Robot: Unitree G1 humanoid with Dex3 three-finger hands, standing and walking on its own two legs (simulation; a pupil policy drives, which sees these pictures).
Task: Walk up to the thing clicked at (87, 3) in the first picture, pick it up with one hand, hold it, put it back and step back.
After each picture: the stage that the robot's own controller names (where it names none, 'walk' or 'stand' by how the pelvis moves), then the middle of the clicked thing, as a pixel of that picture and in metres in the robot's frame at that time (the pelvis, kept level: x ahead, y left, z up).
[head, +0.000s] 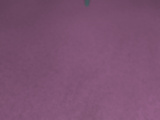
stand; out of the picture +2.31 -0.07 -0.65
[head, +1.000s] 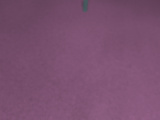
walk; (85, 3) +2.17 +0.02 -0.63
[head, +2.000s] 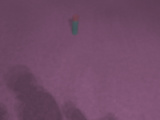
walk; (75, 25) +1.53 +0.04 -0.64
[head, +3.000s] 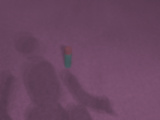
walk; (68, 57) +1.04 +0.09 -0.64
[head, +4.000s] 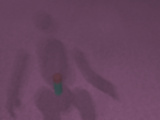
walk; (57, 84) +0.70 +0.17 -0.64
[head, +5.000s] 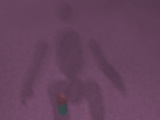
walk; (62, 105) +0.53 +0.14 -0.64
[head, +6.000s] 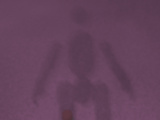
stand; out of the picture +0.44 +0.14 -0.64
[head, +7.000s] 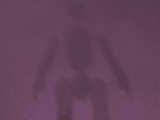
stand; out of the picture +0.40 +0.15 -0.65
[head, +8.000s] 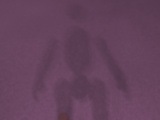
stand; out of the picture +0.42 +0.16 -0.66
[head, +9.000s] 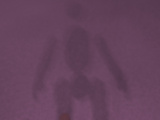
stand; out of the picture +0.41 +0.15 -0.66
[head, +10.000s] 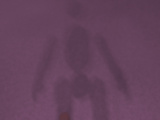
stand; out of the picture +0.41 +0.15 -0.66
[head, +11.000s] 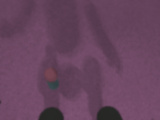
go down; (52, 79) +0.45 +0.14 -0.47
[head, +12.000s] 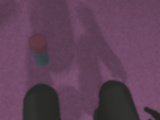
go down; (40, 52) +0.49 +0.17 -0.28
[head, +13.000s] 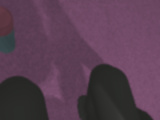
close in; (3, 34) +0.48 +0.21 -0.18
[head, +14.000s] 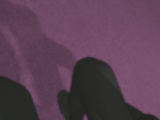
close; out of the picture +0.48 +0.23 -0.16
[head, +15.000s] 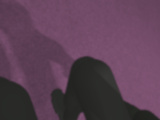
lift; out of the picture +0.46 +0.24 -0.16
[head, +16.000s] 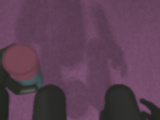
lift; (28, 73) +0.33 +0.19 -0.02
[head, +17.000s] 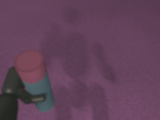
hold; (38, 85) +0.30 +0.15 +0.08
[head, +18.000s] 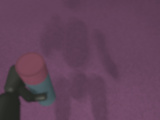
hold; (40, 84) +0.31 +0.15 +0.05
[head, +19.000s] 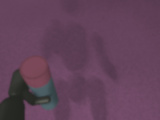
crouch; (43, 87) +0.31 +0.14 +0.04
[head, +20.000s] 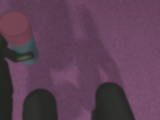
crouch; (23, 43) +0.45 +0.17 -0.03
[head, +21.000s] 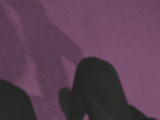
lower; out of the picture +0.44 +0.24 -0.18
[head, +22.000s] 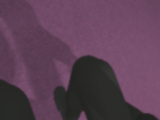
lower; out of the picture +0.46 +0.25 -0.17
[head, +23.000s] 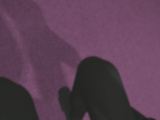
lower; out of the picture +0.45 +0.25 -0.16
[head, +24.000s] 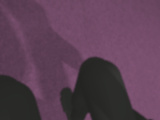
lower; out of the picture +0.44 +0.24 -0.16
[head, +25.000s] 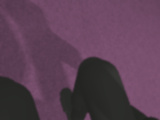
loosen; out of the picture +0.43 +0.22 -0.16
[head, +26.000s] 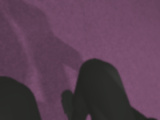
withdraw; out of the picture +0.45 +0.23 -0.17
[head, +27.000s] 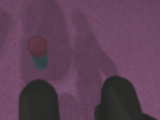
walk; (39, 55) +0.46 +0.18 -0.24
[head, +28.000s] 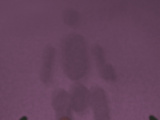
stand; out of the picture +0.38 +0.13 -0.59
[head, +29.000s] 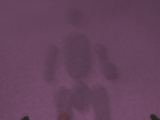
stand; out of the picture +0.40 +0.14 -0.60
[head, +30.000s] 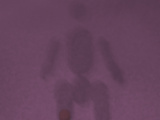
stand; out of the picture +0.40 +0.14 -0.61
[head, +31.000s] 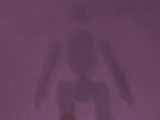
walk; out of the picture +0.41 +0.13 -0.65
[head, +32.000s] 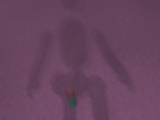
walk; (71, 98) +0.52 +0.16 -0.64
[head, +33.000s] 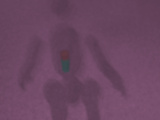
walk; (65, 62) +0.80 +0.13 -0.63
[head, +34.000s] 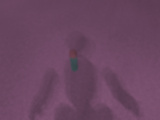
stand; (73, 61) +1.00 +0.14 -0.64
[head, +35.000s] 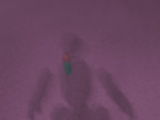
stand; (67, 64) +0.99 +0.18 -0.66
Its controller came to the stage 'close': yes
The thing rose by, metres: 0.71
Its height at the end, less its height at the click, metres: +0.00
